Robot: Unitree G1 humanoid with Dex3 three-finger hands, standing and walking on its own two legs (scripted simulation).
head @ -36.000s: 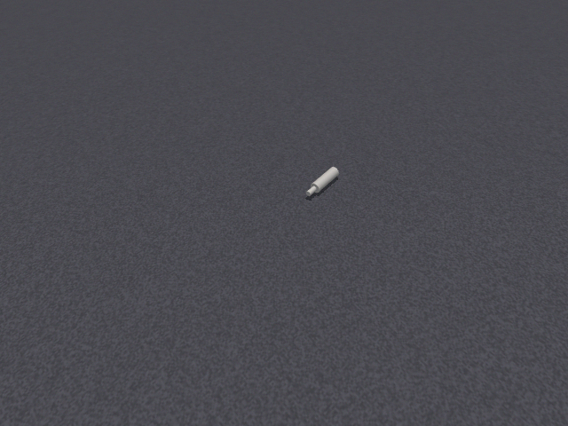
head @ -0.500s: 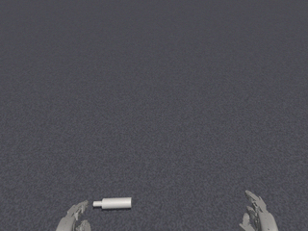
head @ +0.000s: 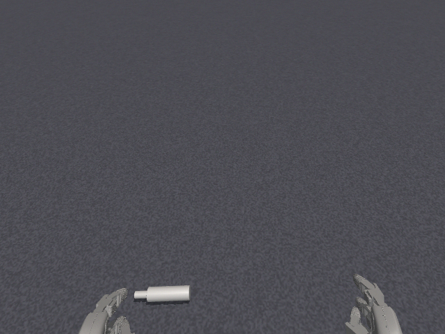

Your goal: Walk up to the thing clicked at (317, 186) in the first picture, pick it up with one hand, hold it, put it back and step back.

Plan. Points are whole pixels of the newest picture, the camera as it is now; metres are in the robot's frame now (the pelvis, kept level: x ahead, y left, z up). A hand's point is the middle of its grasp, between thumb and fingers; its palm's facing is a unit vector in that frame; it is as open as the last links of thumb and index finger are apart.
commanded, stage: home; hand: left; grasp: from above
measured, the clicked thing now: (162, 293) +0.44 +0.28 -0.68
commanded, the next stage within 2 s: stand in 0.06 s
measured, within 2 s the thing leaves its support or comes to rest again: neither
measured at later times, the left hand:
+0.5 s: hand out of the picture +0.09 +0.24 -0.11, palm faces +0.04 -0.94 -0.34, open 7.4 cm
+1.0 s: hand out of the picture +0.04 +0.24 -0.10, palm faces +0.06 -0.94 -0.34, open 7.4 cm
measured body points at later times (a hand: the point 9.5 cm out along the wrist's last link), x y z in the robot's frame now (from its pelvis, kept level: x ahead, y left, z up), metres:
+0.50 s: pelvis +0.00 +0.00 +0.04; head +0.02 +0.01 +0.49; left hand +0.08 +0.29 -0.09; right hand +0.10 -0.28 -0.08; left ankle +0.00 +0.13 -0.68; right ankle +0.02 -0.14 -0.68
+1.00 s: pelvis +0.00 +0.00 +0.07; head +0.00 -0.01 +0.51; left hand +0.04 +0.29 -0.07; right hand +0.08 -0.28 -0.08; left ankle +0.00 +0.13 -0.68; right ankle +0.02 -0.14 -0.68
